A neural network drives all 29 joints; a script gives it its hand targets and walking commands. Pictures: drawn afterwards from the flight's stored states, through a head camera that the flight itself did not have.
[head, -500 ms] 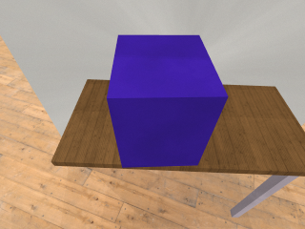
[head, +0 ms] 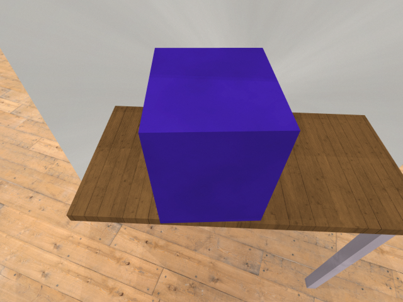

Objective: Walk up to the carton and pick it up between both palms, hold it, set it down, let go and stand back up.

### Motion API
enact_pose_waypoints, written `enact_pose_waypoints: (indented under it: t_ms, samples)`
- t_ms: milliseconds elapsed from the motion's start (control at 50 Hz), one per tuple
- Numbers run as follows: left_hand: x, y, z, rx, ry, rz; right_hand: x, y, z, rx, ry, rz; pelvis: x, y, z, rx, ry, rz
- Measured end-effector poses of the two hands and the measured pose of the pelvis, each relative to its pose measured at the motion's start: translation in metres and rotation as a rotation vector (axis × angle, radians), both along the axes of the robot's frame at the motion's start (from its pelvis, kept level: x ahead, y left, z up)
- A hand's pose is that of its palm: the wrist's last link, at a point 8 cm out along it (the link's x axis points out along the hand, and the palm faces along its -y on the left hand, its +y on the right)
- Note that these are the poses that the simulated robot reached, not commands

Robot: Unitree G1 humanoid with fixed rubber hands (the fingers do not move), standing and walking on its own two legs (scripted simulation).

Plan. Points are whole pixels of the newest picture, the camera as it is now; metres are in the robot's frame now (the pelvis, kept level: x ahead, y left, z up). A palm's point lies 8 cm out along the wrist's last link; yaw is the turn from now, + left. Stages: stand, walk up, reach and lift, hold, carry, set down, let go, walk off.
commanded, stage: stand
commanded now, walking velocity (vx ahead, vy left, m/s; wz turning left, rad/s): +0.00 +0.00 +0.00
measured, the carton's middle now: (210, 138) +0.45 +0.00 +0.08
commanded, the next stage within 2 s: none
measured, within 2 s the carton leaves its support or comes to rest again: neither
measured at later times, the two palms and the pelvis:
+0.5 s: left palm out of the picture +0.05 +0.26 -0.12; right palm out of the picture +0.05 -0.26 -0.11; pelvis +0.00 +0.00 +0.00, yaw +0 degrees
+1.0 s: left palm out of the picture +0.05 +0.26 -0.12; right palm out of the picture +0.05 -0.26 -0.11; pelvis +0.01 +0.00 +0.00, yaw +0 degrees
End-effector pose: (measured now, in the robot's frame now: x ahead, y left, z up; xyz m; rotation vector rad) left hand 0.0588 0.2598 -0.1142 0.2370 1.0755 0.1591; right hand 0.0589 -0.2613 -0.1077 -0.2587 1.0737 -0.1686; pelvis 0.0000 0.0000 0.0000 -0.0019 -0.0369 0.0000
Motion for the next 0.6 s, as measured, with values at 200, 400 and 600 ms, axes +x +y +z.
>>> enact_pose_waypoints:
  t_ms: [200, 400, 600]
  samples:
    - [-0.003, -0.001, -0.001, -0.001, 0.014, 0.004, -0.005, -0.002, -0.001, -0.002, 0.021, -0.008, 0.0, -0.001, 0.0, 0.0, -0.001, -0.001]
    - [-0.005, 0.0, -0.001, 0.004, 0.031, 0.009, -0.01, 0.0, -0.004, 0.005, 0.041, -0.015, 0.001, -0.001, 0.001, 0.0, 0.002, -0.002]
    - [-0.006, -0.001, -0.003, 0.002, 0.048, 0.013, -0.01, -0.001, -0.005, 0.002, 0.055, -0.02, 0.003, -0.001, 0.001, 0.001, 0.006, -0.003]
